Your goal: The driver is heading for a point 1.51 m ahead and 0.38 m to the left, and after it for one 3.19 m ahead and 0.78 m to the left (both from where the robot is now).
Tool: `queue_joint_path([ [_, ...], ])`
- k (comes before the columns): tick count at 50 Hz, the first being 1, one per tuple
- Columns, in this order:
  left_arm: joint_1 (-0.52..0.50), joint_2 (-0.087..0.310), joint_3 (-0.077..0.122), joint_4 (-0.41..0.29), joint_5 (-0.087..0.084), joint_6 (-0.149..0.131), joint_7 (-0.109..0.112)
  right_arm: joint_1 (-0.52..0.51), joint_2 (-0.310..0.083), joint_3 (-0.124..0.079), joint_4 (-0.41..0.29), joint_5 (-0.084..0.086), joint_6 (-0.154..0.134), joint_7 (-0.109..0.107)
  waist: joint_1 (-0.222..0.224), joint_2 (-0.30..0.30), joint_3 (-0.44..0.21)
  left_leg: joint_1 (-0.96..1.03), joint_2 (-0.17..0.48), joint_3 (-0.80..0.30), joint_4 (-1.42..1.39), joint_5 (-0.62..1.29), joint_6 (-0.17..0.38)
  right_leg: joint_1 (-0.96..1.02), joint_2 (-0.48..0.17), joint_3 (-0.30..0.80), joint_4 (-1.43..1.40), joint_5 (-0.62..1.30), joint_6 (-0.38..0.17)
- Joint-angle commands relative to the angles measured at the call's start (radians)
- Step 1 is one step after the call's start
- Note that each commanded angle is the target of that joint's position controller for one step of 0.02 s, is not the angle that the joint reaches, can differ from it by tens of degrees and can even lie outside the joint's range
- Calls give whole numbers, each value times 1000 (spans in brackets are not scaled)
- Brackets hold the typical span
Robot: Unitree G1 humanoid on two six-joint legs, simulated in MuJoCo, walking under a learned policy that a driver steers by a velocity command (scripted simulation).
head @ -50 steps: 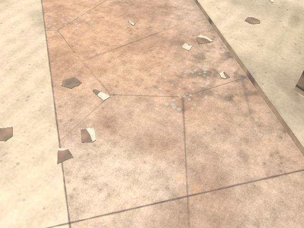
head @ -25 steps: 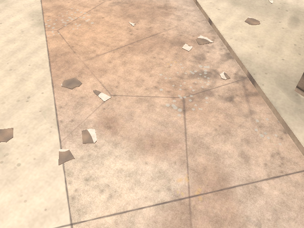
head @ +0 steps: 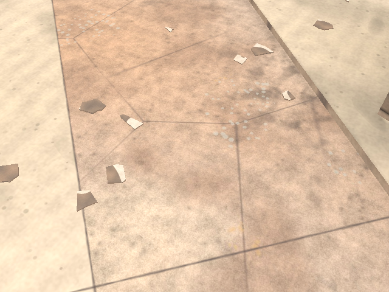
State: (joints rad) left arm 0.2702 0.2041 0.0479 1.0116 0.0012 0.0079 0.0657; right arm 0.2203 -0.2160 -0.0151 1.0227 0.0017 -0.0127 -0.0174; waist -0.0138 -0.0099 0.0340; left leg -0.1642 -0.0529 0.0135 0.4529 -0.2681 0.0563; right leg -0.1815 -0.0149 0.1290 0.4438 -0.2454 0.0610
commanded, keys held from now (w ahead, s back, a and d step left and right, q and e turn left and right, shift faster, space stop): shift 0.12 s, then w+shift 0.56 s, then w+q+shift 0.32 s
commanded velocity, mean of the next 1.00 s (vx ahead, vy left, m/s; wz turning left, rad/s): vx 0.65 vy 0.00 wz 0.15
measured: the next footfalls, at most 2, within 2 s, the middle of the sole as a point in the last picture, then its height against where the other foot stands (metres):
right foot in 0.48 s outside the picture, level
left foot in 0.98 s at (196, 265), level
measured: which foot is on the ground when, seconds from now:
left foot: down 0.00-0.48, up 0.50-0.96, down 0.98-1.00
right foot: down 0.00-0.16, up 0.18-0.46, down 0.48-0.96, up 0.98-1.00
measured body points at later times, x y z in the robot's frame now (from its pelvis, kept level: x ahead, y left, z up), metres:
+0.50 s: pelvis +0.08 -0.08 -0.01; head +0.09 -0.10 +0.44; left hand +0.20 +0.19 -0.12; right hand +0.09 -0.35 -0.16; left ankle -0.02 +0.08 -0.73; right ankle +0.11 -0.19 -0.74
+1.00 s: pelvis +0.43 -0.07 -0.05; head +0.45 -0.07 +0.40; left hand +0.31 +0.17 -0.18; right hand +0.68 -0.27 -0.13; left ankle +0.57 +0.00 -0.75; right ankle +0.13 -0.20 -0.69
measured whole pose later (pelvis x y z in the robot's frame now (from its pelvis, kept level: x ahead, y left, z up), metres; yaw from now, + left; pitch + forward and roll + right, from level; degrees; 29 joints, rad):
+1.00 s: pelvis +0.43 -0.07 -0.05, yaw +10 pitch +2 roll +1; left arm 0.51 0.24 0.01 0.99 0.05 -0.07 0.04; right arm 0.05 -0.26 -0.04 0.69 0.05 -0.08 0.09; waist 0.02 0.00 0.02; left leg -0.58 -0.09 0.12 0.63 -0.13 0.16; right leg 0.22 -0.05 -0.20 0.61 -0.45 0.02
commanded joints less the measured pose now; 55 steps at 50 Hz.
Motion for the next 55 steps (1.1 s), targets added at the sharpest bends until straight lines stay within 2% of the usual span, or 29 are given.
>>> queue_joint_path([
  [1, 40, 94, 13, -3, 0, -8, 2, 30, -108, -18, -24, 0, -6, -4, 0, 11, 4, -17, 91, -92, -108, 150, 14, -10, -3, -17, -39, 167, -25],
  [6, 39, 91, 7, 28, -1, -9, 1, 47, -105, -15, -13, 1, -4, -6, 0, 10, 9, -17, 88, -89, -109, 148, 13, -14, -3, -21, -44, 161, -27],
  [7, 61, 75, 3, 44, -4, -7, 2, 84, -112, -19, 3, 4, -1, -10, -7, 32, -38, 10, 81, -95, -137, -104, 28, -13, 37, -71, -1, -6, -32],
  [8, 43, 83, 7, 35, -14, -9, 0, 122, -171, -39, 9, 21, 2, -15, -28, 97, -15, 20, 130, -186, -189, -429, 76, -110, 81, -130, 118, -216, -41],
  [9, -27, 96, 8, -4, -19, -22, -7, 182, -224, -56, 16, 30, -2, -17, -61, 177, 37, 23, 271, -385, -299, -684, 148, -257, 70, -153, 265, -280, -52],
  [10, -128, 104, 6, -60, -30, -42, -17, 185, -259, -70, 7, 24, -18, -20, -80, 224, 129, -17, 422, -591, -408, -728, 226, -400, -11, -109, 438, -260, -68],
  [11, -167, 107, 9, -83, -35, -64, -29, 140, -226, -62, -16, 8, -41, -19, -58, 165, 176, -8, 459, -635, -425, -611, 245, -501, -63, -64, 552, -224, -80],
  [13, -100, 92, 13, -61, -28, -102, -50, 89, -157, -46, -48, 12, -71, -11, -7, 83, 107, 81, 401, -500, -378, -404, 187, -562, -112, -53, 583, -117, -102],
  [17, -128, 65, 11, -66, -30, -129, -60, 102, -190, -53, -76, 31, -69, -9, -7, 128, 29, -11, 261, -231, -360, -216, 125, -307, -64, -160, 264, -15, -64],
  [20, -113, 68, 5, -68, -38, -126, -68, 96, -234, -65, -98, 47, -66, -2, 16, 136, 52, -126, 275, -208, -322, -259, 147, -148, -33, -216, 130, 24, -55],
  [23, 107, 115, 28, -1, -46, -125, -63, 60, -170, -46, -130, 36, -66, 8, 130, 65, 9, -286, 232, -150, -102, -200, 115, 147, 4, -238, 78, 12, -88],
  [24, 289, 199, 58, 41, -41, -131, -57, 10, -90, -20, -161, 12, -74, 19, 214, -109, -50, -431, 140, -39, 293, -59, 62, 333, -126, -32, -15, -126, -140],
  [25, 375, 289, 63, 34, -14, -141, -68, -2, 4, 5, -231, 10, -101, 22, 191, -338, -108, -700, 19, -27, 673, -218, 33, 456, -337, 461, -165, -448, -254],
  [26, 296, 224, 41, 17, 3, -159, -84, -7, -47, -3, -253, 59, -122, 25, 150, -236, -92, -857, 44, -152, 871, -162, 65, 414, -413, 695, -260, -701, -319],
  [27, 200, 174, 21, -13, -3, -169, -94, -51, -95, -7, -278, 72, -132, 32, 119, -152, -16, -962, 100, -164, 927, -67, 91, 370, -402, 596, -246, -635, -296],
  [28, 141, 144, 6, -29, -5, -168, -102, -44, -107, -7, -278, 48, -132, 35, 87, -98, -19, -931, 143, -140, 916, 22, 90, 317, -355, 456, -229, -493, -268],
  [29, 97, 137, -2, -39, -2, -159, -107, -30, -108, -11, -274, 24, -127, 34, 51, -71, -16, -868, 180, -134, 853, 86, 76, 235, -308, 350, -241, -392, -247],
  [31, 78, 104, -17, -38, 5, -150, -106, -18, -103, -15, -271, 19, -98, 42, 14, -87, 28, -775, 208, -105, 777, 169, 35, 95, -235, 207, -292, -278, -224],
  [37, 196, 124, -21, -8, 6, -152, -63, -190, -87, -21, -326, 37, -80, 40, 68, -50, 110, -764, 151, -34, 477, 411, -14, 85, -175, -84, -408, 79, -198],
  [43, 253, 138, -28, -20, 12, -139, -44, -326, -51, -21, -396, 49, -95, 100, 86, -53, 143, -623, 73, 52, 195, 488, 54, 237, -186, -302, -392, 437, -102],
  [46, 262, 223, -8, -51, 37, -114, -15, -328, -101, -41, -434, 50, -96, 122, 28, -148, 55, -476, -38, 181, 198, 337, 96, 384, -226, -345, -175, 1249, -76],
  [48, 200, 275, 12, -90, 49, -84, 2, -18, -195, -84, -360, 52, -75, 114, -141, -217, -106, -174, -77, 175, 235, 207, 142, 375, -253, -336, 224, 1553, -85],
  [49, 128, 291, 18, -129, 46, -81, -3, 236, -262, -117, -291, 47, -63, 100, -264, -171, -201, 171, -54, 77, 144, 218, 183, 175, -219, -334, 546, 1428, -89],
  [50, 180, 133, -22, -165, 64, -115, -32, 298, -299, -119, -254, 37, -43, 75, -162, 165, -242, 514, 111, -238, 224, -8, 258, -279, -61, -266, 938, 212, -78],
  [51, 214, 51, -56, -236, -9, -181, -64, 265, -297, -116, -291, 14, -57, 67, -80, 293, -397, 721, 326, -881, -34, -435, 470, -637, 90, -34, 1207, -281, -71],
  [52, 27, 176, -29, -286, -34, -225, -73, 308, -220, -108, -268, 5, -67, 55, -162, 139, -307, 644, 293, -914, -205, -470, 372, -707, 33, 54, 1163, -170, -141],
  [53, -58, 176, -28, -333, -47, -235, -71, 265, -191, -93, -268, -6, -81, 59, -107, 20, -169, 469, 268, -813, -229, -333, 322, -696, 0, 40, 1081, -100, -161],
  [54, -55, 152, -31, -332, -27, -235, -66, 185, -171, -84, -286, -4, -91, 66, -29, -104, -103, 273, 238, -729, -239, -223, 314, -630, -33, 42, 1005, -65, -154],
  [55, -15, 148, -27, -326, -10, -219, -64, 114, -157, -78, -306, -4, -93, 64, 31, -110, -61, 116, 184, -646, -248, -155, 309, -556, -58, 47, 940, -52, -129],
])
Keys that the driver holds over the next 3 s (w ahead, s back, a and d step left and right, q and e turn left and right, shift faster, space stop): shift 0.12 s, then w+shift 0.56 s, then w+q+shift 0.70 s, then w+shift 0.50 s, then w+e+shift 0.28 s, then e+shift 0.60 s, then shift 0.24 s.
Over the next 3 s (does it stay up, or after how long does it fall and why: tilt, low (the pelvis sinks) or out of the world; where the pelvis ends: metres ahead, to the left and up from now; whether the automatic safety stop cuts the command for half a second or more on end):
stays up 1.58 0.67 0.00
